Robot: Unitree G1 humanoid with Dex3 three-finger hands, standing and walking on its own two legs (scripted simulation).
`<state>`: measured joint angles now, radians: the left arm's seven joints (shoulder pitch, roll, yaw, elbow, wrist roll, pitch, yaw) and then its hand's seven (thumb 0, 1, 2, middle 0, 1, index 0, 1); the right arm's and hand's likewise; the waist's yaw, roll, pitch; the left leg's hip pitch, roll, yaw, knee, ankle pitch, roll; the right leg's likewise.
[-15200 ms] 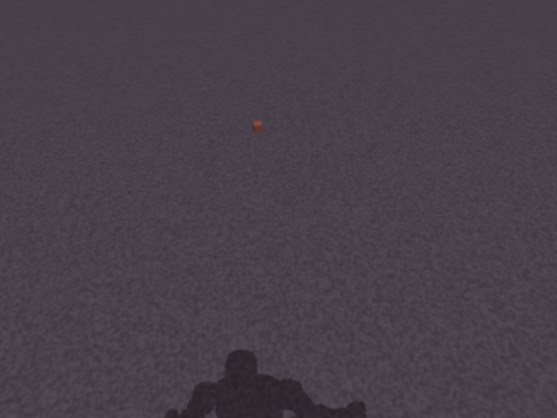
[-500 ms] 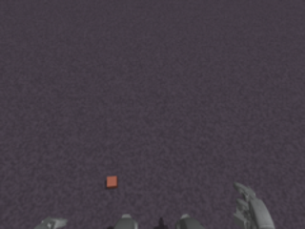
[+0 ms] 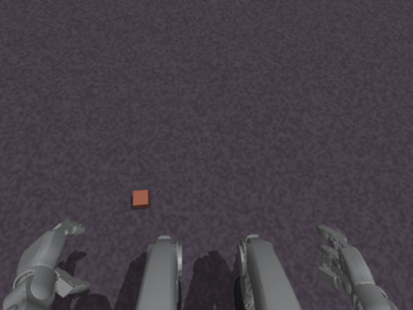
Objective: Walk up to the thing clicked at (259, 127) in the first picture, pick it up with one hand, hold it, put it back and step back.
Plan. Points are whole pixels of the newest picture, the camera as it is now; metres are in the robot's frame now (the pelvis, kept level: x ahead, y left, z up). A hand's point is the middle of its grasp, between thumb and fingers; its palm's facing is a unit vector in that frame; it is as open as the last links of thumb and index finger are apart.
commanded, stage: rise first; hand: left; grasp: from above
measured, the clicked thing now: (142, 199) +0.46 +0.24 -0.51
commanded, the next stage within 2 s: approach in 1.54 s
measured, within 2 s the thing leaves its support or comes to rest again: neither
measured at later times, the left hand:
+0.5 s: hand (98, 224) +0.34 +0.30 -0.29, palm faces -0.47 -0.18 -0.86, open 11.3 cm
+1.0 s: hand (108, 212) +0.38 +0.30 -0.36, palm faces -0.45 -0.04 -0.89, open 11.0 cm
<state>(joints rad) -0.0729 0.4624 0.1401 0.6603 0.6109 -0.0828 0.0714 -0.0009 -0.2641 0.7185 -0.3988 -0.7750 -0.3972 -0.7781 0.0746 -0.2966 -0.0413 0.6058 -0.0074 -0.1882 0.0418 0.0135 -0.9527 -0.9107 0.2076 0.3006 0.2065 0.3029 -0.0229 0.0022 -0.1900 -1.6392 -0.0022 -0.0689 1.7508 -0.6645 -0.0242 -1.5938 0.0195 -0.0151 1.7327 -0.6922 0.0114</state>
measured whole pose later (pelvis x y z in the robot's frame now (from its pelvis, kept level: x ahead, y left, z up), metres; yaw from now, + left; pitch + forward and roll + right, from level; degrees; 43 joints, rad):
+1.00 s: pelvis -0.04 +0.00 -0.19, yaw -5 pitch +34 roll -7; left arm -0.77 0.71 0.14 1.34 1.27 -0.30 0.42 0.00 -0.03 0.60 -0.55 -0.50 -0.54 -0.51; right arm 0.08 -0.25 0.01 0.79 -0.14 -0.04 0.11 0.01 -0.91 -0.90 0.21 0.30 0.21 0.30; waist -0.14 -0.03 -0.09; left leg -2.27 -0.01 -0.14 2.35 -0.68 -0.03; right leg -2.20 0.05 -0.07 2.29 -0.70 0.03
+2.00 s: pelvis -0.03 +0.00 -0.21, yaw -8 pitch +34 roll -8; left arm -0.99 0.70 0.06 1.51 1.29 -0.17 0.54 0.00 -0.21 0.73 -0.38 -0.73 -0.39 -0.73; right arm 0.10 -0.26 0.08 0.77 -0.17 -0.08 0.14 0.01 -0.91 -0.89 0.21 0.30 0.21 0.30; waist -0.27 -0.04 -0.05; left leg -2.33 -0.01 -0.17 2.43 -0.70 -0.04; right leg -2.26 0.06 -0.09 2.34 -0.69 0.03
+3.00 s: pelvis -0.03 +0.01 -0.23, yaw -10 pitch +32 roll -10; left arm -0.99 0.85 0.15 1.64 1.24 -0.16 0.59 0.00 -0.39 0.88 -0.19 -0.88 -0.19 -0.88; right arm 0.10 -0.29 0.19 0.74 -0.21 -0.15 0.21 0.00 -0.90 -0.90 0.20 0.30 0.20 0.30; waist -0.33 -0.07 0.08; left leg -2.35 0.00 -0.22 2.50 -0.71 -0.03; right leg -2.27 0.09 -0.13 2.38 -0.68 0.05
